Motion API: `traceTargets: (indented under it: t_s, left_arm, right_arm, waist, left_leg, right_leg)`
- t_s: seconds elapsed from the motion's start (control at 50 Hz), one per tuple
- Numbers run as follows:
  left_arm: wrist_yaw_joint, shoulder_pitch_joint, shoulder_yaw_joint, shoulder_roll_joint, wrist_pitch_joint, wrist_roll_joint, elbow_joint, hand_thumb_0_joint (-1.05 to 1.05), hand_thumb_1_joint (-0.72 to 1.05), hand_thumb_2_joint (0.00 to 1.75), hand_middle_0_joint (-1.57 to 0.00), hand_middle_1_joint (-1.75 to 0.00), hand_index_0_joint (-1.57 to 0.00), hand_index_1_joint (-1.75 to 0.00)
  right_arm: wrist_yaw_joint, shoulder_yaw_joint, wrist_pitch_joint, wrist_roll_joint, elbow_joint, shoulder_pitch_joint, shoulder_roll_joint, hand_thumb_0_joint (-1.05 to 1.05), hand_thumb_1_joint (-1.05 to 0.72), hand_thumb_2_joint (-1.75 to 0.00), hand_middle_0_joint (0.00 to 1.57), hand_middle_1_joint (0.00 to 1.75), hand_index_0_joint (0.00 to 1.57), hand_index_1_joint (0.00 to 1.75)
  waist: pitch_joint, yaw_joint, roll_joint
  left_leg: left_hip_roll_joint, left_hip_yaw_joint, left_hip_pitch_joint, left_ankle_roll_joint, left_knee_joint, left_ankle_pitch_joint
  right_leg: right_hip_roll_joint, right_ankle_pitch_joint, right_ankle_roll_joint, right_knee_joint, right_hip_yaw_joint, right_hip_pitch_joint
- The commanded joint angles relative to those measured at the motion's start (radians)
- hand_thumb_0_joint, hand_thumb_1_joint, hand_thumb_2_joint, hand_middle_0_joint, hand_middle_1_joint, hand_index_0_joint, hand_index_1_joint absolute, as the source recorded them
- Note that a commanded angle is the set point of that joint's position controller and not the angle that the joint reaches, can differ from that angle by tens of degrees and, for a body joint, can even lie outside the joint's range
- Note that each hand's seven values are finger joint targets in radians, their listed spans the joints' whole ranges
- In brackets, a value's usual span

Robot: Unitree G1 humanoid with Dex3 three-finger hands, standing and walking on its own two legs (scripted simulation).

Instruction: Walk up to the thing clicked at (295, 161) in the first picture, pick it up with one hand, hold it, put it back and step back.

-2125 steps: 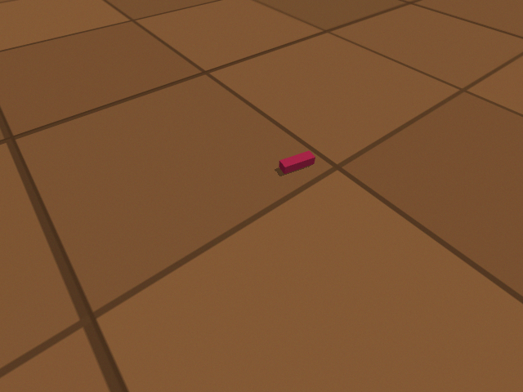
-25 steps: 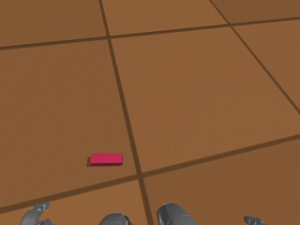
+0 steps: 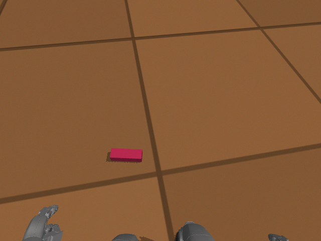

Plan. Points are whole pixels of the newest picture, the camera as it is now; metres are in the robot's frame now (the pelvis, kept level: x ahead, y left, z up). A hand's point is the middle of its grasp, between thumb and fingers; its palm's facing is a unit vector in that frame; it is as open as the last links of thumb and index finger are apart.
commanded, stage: step back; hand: left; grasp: from above
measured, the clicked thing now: (126, 155) +0.63 +0.20 -0.73
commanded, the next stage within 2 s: none
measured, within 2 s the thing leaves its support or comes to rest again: neither
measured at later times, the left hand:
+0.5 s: hand out of the picture -0.07 +0.24 -0.13, palm faces -0.07 -0.91 -0.41, open 7.3 cm
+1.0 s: hand out of the picture -0.21 +0.26 -0.14, palm faces -0.04 -0.92 -0.38, open 7.3 cm
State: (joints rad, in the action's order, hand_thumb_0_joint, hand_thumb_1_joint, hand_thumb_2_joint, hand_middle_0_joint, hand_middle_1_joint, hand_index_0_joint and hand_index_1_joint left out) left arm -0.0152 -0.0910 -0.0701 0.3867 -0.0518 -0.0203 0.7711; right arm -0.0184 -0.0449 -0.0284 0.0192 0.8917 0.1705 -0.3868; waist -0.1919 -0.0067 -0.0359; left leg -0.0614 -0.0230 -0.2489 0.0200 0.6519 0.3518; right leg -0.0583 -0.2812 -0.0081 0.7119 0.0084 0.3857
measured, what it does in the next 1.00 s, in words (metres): walks backwards: right foot, then left foot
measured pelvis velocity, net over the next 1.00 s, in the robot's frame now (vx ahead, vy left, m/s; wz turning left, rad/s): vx -0.33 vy -0.01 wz -0.05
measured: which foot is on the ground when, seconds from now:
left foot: down 0.00-0.40, up 0.42-0.72, down 0.74-1.00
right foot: down 0.00-0.00, up 0.02-0.36, down 0.38-0.76, up 0.78-1.00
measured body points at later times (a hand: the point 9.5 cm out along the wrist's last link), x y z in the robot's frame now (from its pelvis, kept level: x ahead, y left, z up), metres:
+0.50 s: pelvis -0.16 -0.02 +0.01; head -0.12 -0.05 +0.45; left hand -0.07 +0.29 -0.10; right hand -0.06 -0.35 -0.12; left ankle -0.08 +0.11 -0.67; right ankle -0.17 -0.14 -0.72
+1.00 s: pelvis -0.33 -0.01 +0.01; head -0.27 +0.00 +0.46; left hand -0.21 +0.30 -0.11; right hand -0.22 -0.33 -0.09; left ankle -0.25 +0.10 -0.72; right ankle -0.39 -0.15 -0.65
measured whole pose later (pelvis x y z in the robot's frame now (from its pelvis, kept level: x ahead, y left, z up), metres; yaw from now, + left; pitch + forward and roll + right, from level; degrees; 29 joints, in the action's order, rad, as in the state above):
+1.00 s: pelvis -0.33 -0.01 +0.01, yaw -3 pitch -2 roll -1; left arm -0.01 -0.15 -0.08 0.40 -0.07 -0.02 0.83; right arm -0.01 -0.03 -0.03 0.04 0.84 0.12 -0.37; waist -0.16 -0.01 -0.02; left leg 0.02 0.01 -0.36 0.03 0.59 0.21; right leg 0.07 -0.53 -0.02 1.08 0.11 0.37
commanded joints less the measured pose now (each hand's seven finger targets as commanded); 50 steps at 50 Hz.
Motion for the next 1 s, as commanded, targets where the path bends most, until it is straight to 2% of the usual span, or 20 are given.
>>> traceTargets:
  t_s: [0.0, 0.06, 0.18, 0.3, 0.34, 0.36, 0.38, 0.4, 0.44, 0.48, 0.6, 0.64, 0.68, 0.7, 0.72, 0.74, 0.76, 0.82, 0.9, 0.98]
  left_arm:
    - [-0.026, 0.059, -0.067, 0.202, 0.013, -0.002, -0.085, 0.0, 0.9, 0.9, -0.2, -0.3, -0.2, -0.3]
    - [-0.023, -0.062, -0.065, 0.182, 0.011, 0.02, -0.033, 0.0, 0.9, 0.9, -0.2, -0.3, -0.2, -0.3]
    - [-0.008, -0.077, -0.069, 0.176, 0.015, 0.005, -0.036, 0.0, 0.9, 0.9, -0.2, -0.3, -0.2, -0.3]
    - [0.006, -0.192, -0.069, 0.174, 0.021, 0.005, 0.017, 0.0, 0.9, 0.9, -0.2, -0.3, -0.2, -0.3]
    - [0.008, -0.273, -0.075, 0.171, 0.028, -0.004, 0.062, 0.0, 0.9, 0.9, -0.2, -0.3, -0.2, -0.3]
    - [0.008, -0.252, -0.085, 0.211, 0.033, -0.022, 0.051, 0.0, 0.9, 0.9, -0.2, -0.3, -0.2, -0.3]
    - [0.009, -0.216, -0.114, 0.315, 0.033, -0.024, 0.02, 0.0, 0.9, 0.9, -0.2, -0.3, -0.2, -0.3]
    - [0.006, -0.142, -0.122, 0.388, 0.03, -0.027, -0.02, 0.0, 0.9, 0.9, -0.2, -0.3, -0.2, -0.3]
    - [-0.003, 0.001, -0.089, 0.28, 0.039, -0.013, -0.058, 0.0, 0.9, 0.9, -0.2, -0.3, -0.2, -0.3]
    - [-0.009, 0.038, -0.083, 0.23, 0.04, -0.023, -0.066, 0.0, 0.9, 0.9, -0.2, -0.3, -0.2, -0.3]
    - [-0.028, -0.094, -0.079, 0.225, 0.032, -0.024, -0.069, 0.0, 0.9, 0.9, -0.2, -0.3, -0.2, -0.3]
    - [-0.026, -0.074, -0.073, 0.232, 0.024, -0.014, -0.072, 0.0, 0.9, 0.9, -0.2, -0.3, -0.2, -0.3]
    - [-0.019, -0.03, -0.064, 0.233, 0.012, -0.002, -0.083, 0.0, 0.9, 0.9, -0.2, -0.3, -0.2, -0.3]
    - [-0.015, -0.044, -0.054, 0.209, 0.006, 0.0, -0.085, 0.0, 0.9, 0.9, -0.2, -0.3, -0.2, -0.3]
    - [-0.01, -0.072, -0.044, 0.179, 0.004, 0.005, -0.089, 0.0, 0.9, 0.9, -0.2, -0.3, -0.2, -0.3]
    - [-0.02, 0.008, -0.054, 0.195, 0.007, 0.015, -0.103, 0.0, 0.9, 0.9, -0.2, -0.3, -0.2, -0.3]
    - [-0.027, 0.058, -0.072, 0.214, 0.004, -0.003, -0.091, 0.0, 0.9, 0.9, -0.2, -0.3, -0.2, -0.3]
    - [-0.025, -0.067, -0.064, 0.189, -0.005, 0.02, -0.026, 0.0, 0.9, 0.9, -0.2, -0.3, -0.2, -0.3]
    - [-0.009, -0.084, -0.066, 0.179, 0.003, 0.003, -0.01, 0.0, 0.9, 0.9, -0.2, -0.3, -0.2, -0.3]
    - [-0.003, -0.095, -0.051, 0.174, 0.014, 0.0, -0.003, 0.0, 0.9, 0.9, -0.2, -0.3, -0.2, -0.3]
  right_arm:
    - [0.006, -0.101, 0.031, 0.021, -0.09, 0.021, -0.368, 0.0, -0.9, -0.9, 0.2, 0.3, 0.2, 0.3]
    - [-0.009, -0.063, 0.034, 0.016, -0.108, -0.075, -0.247, 0.0, -0.9, -0.9, 0.2, 0.3, 0.2, 0.3]
    - [-0.017, -0.067, 0.033, 0.007, -0.115, 0.007, -0.228, 0.0, -0.9, -0.9, 0.2, 0.3, 0.2, 0.3]
    - [-0.009, -0.076, 0.011, 0.01, -0.148, -0.048, -0.275, 0.0, -0.9, -0.9, 0.2, 0.3, 0.2, 0.3]
    - [-0.007, -0.075, -0.002, -0.003, -0.146, -0.078, -0.27, 0.0, -0.9, -0.9, 0.2, 0.3, 0.2, 0.3]
    - [-0.006, -0.063, -0.003, -0.01, -0.147, -0.057, -0.229, 0.0, -0.9, -0.9, 0.2, 0.3, 0.2, 0.3]
    - [-0.008, -0.05, 0.003, -0.021, -0.177, -0.094, -0.168, 0.0, -0.9, -0.9, 0.2, 0.3, 0.2, 0.3]
    - [-0.023, -0.065, -0.003, -0.014, -0.17, -0.126, -0.198, 0.0, -0.9, -0.9, 0.2, 0.3, 0.2, 0.3]
    - [-0.022, -0.067, -0.007, -0.019, -0.123, -0.029, -0.212, 0.0, -0.9, -0.9, 0.2, 0.3, 0.2, 0.3]
    - [-0.019, -0.058, 0.004, -0.02, -0.098, 0.016, -0.195, 0.0, -0.9, -0.9, 0.2, 0.3, 0.2, 0.3]
    - [-0.017, -0.049, 0.012, -0.002, -0.121, -0.007, -0.176, 0.0, -0.9, -0.9, 0.2, 0.3, 0.2, 0.3]
    - [-0.013, -0.052, 0.013, 0.003, -0.103, 0.041, -0.168, 0.0, -0.9, -0.9, 0.2, 0.3, 0.2, 0.3]
    - [-0.009, -0.061, 0.017, 0.001, -0.067, 0.12, -0.17, 0.0, -0.9, -0.9, 0.2, 0.3, 0.2, 0.3]
    - [-0.01, -0.068, 0.021, 0.009, -0.064, 0.118, -0.185, 0.0, -0.9, -0.9, 0.2, 0.3, 0.2, 0.3]
    - [-0.01, -0.084, 0.023, 0.021, -0.073, 0.109, -0.258, 0.0, -0.9, -0.9, 0.2, 0.3, 0.2, 0.3]
    - [0.003, -0.1, 0.015, 0.012, -0.096, 0.038, -0.38, 0.0, -0.9, -0.9, 0.2, 0.3, 0.2, 0.3]
    - [0.0, -0.103, 0.024, 0.02, -0.103, 0.023, -0.373, 0.0, -0.9, -0.9, 0.2, 0.3, 0.2, 0.3]
    - [-0.015, -0.062, 0.026, 0.023, -0.11, -0.081, -0.26, 0.0, -0.9, -0.9, 0.2, 0.3, 0.2, 0.3]
    - [-0.012, -0.064, 0.021, 0.023, -0.115, -0.046, -0.225, 0.0, -0.9, -0.9, 0.2, 0.3, 0.2, 0.3]
    - [-0.01, -0.074, 0.009, 0.019, -0.12, -0.025, -0.26, 0.0, -0.9, -0.9, 0.2, 0.3, 0.2, 0.3]
  waist:
    - [0.199, 0.082, 0.255]
    - [0.185, -0.014, 0.125]
    - [0.219, 0.043, 0.159]
    - [0.288, 0.013, 0.244]
    - [0.306, -0.026, 0.211]
    - [0.272, -0.015, 0.114]
    - [0.204, -0.038, -0.175]
    - [0.144, -0.072, -0.263]
    - [0.095, 0.019, -0.088]
    - [0.112, 0.042, -0.109]
    - [0.199, -0.052, -0.15]
    - [0.227, -0.034, -0.175]
    - [0.251, 0.009, -0.127]
    - [0.253, 0.007, -0.082]
    - [0.259, -0.003, 0.073]
    - [0.23, 0.036, 0.288]
    - [0.183, 0.062, 0.241]
    - [0.169, -0.036, 0.116]
    - [0.179, 0.005, 0.165]
    - [0.249, 0.023, 0.233]
  left_leg:
    - [0.462, -0.553, -0.077, 0.29, -0.339, -0.43]
    - [0.328, -0.258, 0.025, 0.204, -0.234, -0.559]
    - [0.324, -0.215, 0.189, 0.239, -0.188, -0.564]
    - [0.314, -0.197, 0.081, 0.186, -0.184, -0.365]
    - [0.26, -0.155, -0.012, 0.122, -0.115, -0.29]
    - [0.2, -0.136, -0.16, 0.061, -0.044, -0.156]
    - [-0.003, -0.06, -0.341, -0.009, 0.139, 0.094]
    - [-0.018, -0.095, -0.272, -0.036, 0.394, 0.264]
    - [-0.049, -0.182, -0.239, -0.025, 0.547, 0.165]
    - [-0.064, -0.136, -0.227, -0.029, 0.552, 0.1]
    - [0.012, -0.057, -0.24, -0.043, 0.222, 0.189]
    - [0.026, -0.005, -0.157, -0.029, 0.072, 0.151]
    - [0.017, 0.054, -0.004, -0.01, -0.184, -0.056]
    - [0.051, 0.003, 0.049, 0.003, -0.255, -0.169]
    - [0.229, -0.246, 0.124, 0.069, -0.271, -0.248]
    - [0.424, -0.465, -0.027, 0.234, -0.32, -0.376]
    - [0.488, -0.573, -0.142, 0.307, -0.353, -0.377]
    - [0.33, -0.238, -0.071, 0.205, -0.248, -0.504]
    - [0.3, -0.212, 0.055, 0.218, -0.232, -0.398]
    - [0.336, -0.219, 0.157, 0.218, -0.201, -0.424]
  right_leg:
    - [0.159, -0.389, 0.028, 0.417, 0.166, 0.028]
    - [0.159, -0.262, 0.036, 0.568, 0.199, 0.124]
    - [0.133, -0.246, -0.03, 0.397, 0.145, 0.13]
    - [0.075, -0.166, 0.006, -0.032, 0.019, -0.114]
    - [0.079, 0.005, 0.034, -0.283, -0.012, -0.257]
    - [0.007, -0.027, 0.063, -0.31, 0.125, -0.296]
    - [-0.196, -0.025, 0.164, -0.377, 0.42, -0.232]
    - [-0.368, -0.009, 0.31, -0.441, 0.573, 0.013]
    - [-0.25, 0.144, 0.245, -0.375, 0.339, 0.055]
    - [-0.153, 0.241, 0.178, -0.311, 0.192, -0.005]
    - [-0.21, 0.48, 0.22, -0.205, 0.211, -0.317]
    - [-0.2, 0.492, 0.203, -0.17, 0.198, -0.307]
    - [-0.166, 0.416, 0.165, -0.093, 0.155, -0.235]
    - [-0.139, 0.318, 0.122, -0.061, 0.149, -0.168]
    - [-0.048, 0.115, 0.069, 0.053, 0.105, -0.002]
    - [0.118, -0.299, 0.023, 0.246, -0.006, 0.039]
    - [0.117, -0.382, 0.02, 0.45, 0.135, 0.017]
    - [0.156, -0.247, 0.037, 0.617, 0.193, 0.087]
    - [0.133, -0.239, -0.02, 0.443, 0.126, 0.091]
    - [0.071, -0.247, -0.016, 0.124, 0.057, 0.02]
